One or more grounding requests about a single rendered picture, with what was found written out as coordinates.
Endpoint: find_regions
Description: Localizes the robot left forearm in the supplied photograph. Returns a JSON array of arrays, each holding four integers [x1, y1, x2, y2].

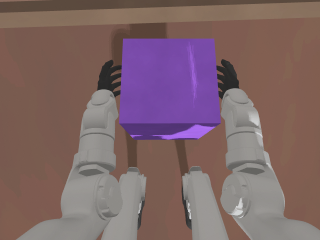
[[60, 89, 119, 212]]

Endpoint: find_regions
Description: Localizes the robot right hand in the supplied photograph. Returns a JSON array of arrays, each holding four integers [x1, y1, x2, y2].
[[216, 59, 240, 100]]

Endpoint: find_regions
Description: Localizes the robot right forearm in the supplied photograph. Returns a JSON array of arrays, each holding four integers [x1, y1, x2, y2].
[[220, 88, 285, 207]]

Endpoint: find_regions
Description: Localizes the left robot upper arm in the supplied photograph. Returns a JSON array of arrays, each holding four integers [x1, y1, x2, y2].
[[16, 173, 123, 240]]

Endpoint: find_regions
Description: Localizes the robot left hand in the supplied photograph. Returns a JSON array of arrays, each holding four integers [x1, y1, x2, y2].
[[97, 60, 122, 97]]

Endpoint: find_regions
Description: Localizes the robot left thigh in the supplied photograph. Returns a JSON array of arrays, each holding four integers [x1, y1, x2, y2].
[[101, 171, 147, 240]]

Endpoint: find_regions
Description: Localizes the right robot upper arm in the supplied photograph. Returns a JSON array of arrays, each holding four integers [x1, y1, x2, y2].
[[220, 171, 320, 240]]

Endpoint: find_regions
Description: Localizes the carton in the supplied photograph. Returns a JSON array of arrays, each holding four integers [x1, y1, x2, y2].
[[119, 38, 221, 140]]

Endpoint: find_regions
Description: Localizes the robot right thigh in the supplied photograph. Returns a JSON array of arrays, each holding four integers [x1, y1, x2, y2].
[[182, 170, 229, 240]]

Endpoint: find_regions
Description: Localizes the robot thigh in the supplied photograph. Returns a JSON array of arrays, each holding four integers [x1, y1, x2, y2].
[[101, 171, 147, 240], [182, 170, 229, 240]]

